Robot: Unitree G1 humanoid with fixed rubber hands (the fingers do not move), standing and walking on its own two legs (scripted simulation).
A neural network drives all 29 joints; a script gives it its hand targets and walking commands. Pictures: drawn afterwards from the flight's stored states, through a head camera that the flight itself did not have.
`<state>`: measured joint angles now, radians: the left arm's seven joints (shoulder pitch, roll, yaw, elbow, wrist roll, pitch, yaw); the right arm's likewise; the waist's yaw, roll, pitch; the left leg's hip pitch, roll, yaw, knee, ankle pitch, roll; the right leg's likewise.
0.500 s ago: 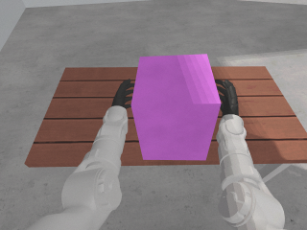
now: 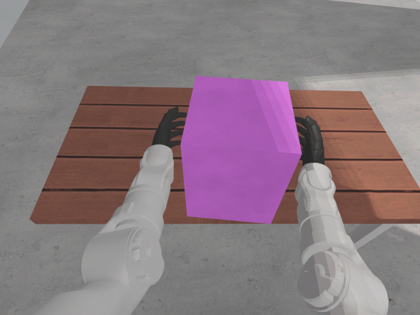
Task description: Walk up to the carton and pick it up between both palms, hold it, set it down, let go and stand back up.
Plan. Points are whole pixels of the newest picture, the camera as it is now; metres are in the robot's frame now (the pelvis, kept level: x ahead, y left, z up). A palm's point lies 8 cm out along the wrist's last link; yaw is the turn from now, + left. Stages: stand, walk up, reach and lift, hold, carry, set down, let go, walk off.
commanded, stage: set down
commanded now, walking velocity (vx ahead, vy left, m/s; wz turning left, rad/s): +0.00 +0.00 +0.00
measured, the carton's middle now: (234, 152) +0.47 -0.08 +0.01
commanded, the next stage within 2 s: none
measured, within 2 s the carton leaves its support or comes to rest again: rests again in 0.18 s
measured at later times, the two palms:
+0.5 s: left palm (162, 148) +0.45 +0.07 +0.06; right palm (310, 163) +0.38 -0.21 +0.07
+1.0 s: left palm (162, 148) +0.45 +0.07 +0.06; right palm (309, 163) +0.38 -0.21 +0.07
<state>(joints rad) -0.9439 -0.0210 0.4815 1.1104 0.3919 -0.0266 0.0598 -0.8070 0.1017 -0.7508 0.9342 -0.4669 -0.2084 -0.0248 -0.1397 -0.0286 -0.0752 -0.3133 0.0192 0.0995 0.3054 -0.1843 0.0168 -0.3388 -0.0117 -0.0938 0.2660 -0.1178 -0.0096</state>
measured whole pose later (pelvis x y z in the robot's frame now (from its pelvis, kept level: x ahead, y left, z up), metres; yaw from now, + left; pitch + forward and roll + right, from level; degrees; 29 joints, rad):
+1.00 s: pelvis +0.00 +0.00 +0.00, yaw +0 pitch +11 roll +0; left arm -0.94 -0.05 0.60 1.05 0.46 -0.11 0.00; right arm -0.78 0.17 -0.77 0.78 -0.52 -0.20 0.00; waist -0.13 -0.02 -0.02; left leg -0.31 0.01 0.10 0.29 -0.17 0.02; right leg -0.35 -0.02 -0.09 0.28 -0.12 -0.01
